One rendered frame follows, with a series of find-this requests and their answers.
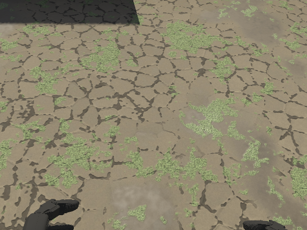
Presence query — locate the right robot hand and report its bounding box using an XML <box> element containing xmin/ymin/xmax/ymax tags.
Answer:
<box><xmin>243</xmin><ymin>219</ymin><xmax>288</xmax><ymax>230</ymax></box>

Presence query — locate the left robot hand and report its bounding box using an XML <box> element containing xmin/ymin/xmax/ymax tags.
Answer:
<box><xmin>22</xmin><ymin>198</ymin><xmax>80</xmax><ymax>230</ymax></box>

